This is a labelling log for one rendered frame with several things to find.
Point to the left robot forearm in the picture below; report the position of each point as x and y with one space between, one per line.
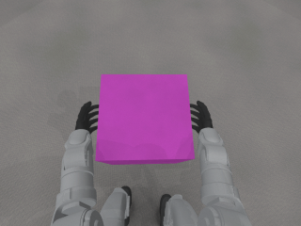
77 191

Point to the robot right foot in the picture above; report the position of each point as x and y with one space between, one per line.
162 209

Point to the robot right shin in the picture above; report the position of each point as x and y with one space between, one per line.
177 196

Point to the robot left hand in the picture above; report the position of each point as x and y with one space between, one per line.
83 120

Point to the right robot forearm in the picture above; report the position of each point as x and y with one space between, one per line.
216 175

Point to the robot right upper arm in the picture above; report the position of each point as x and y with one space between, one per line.
213 215

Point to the carton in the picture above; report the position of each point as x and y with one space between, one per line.
144 119

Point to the robot right hand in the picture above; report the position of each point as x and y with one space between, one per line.
204 118

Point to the robot left upper arm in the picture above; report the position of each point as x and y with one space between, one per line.
86 217

